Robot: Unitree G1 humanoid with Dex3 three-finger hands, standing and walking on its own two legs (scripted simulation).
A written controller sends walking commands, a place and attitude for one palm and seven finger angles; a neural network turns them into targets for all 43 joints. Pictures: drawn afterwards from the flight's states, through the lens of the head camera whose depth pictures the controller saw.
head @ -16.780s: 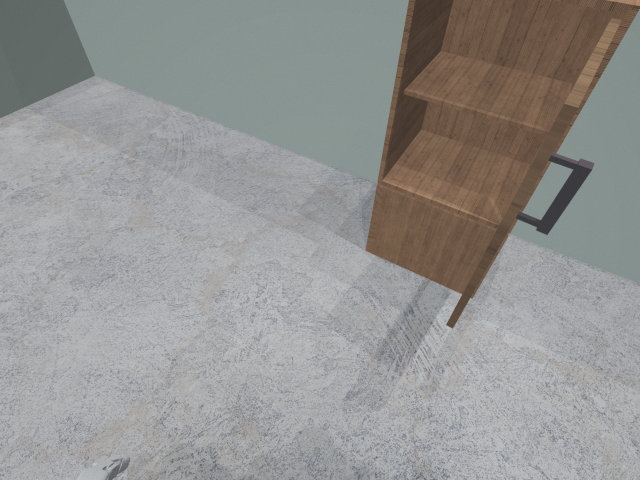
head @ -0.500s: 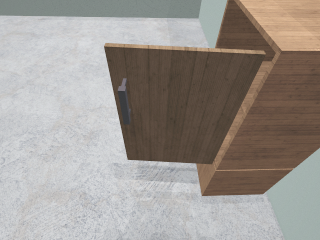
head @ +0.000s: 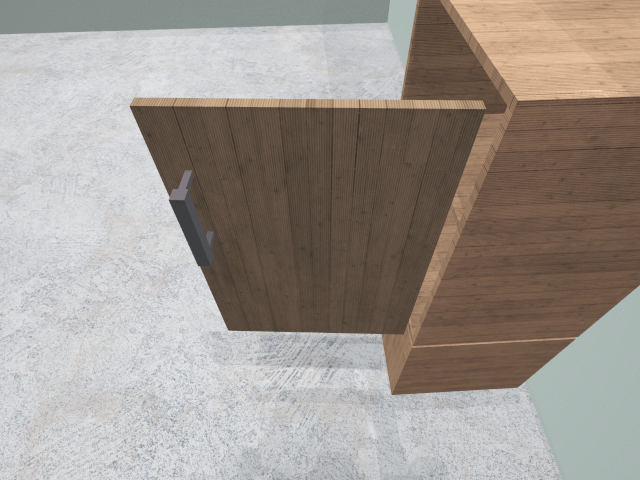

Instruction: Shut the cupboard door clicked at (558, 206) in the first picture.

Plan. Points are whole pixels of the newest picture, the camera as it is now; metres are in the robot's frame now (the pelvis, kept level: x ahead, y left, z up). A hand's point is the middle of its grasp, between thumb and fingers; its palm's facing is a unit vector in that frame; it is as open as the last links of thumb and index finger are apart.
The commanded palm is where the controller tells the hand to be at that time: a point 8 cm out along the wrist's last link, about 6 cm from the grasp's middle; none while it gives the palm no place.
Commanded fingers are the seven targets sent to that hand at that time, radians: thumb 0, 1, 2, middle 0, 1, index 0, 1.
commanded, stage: come to a stop and stand still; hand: left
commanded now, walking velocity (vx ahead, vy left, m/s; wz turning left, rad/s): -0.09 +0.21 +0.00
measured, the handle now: (196, 220) +0.44 +0.21 +0.05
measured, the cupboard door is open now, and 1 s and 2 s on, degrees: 85 85 85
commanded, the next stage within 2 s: look again from close up in 0.88 s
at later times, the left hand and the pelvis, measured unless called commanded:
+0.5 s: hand out of the picture +0.01 +0.21 -0.17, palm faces +0.05 -0.98 -0.20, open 7.4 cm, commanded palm none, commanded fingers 0.00 0.90 0.90 -0.20 -0.30 -0.20 -0.30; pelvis +0.00 +0.03 +0.00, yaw -1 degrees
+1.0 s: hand out of the picture +0.01 +0.20 -0.17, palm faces +0.00 -0.99 -0.16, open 7.4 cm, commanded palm none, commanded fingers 0.00 0.90 0.90 -0.20 -0.30 -0.20 -0.30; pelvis +0.02 +0.05 +0.01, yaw -1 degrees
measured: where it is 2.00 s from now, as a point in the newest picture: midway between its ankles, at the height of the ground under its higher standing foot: outside the picture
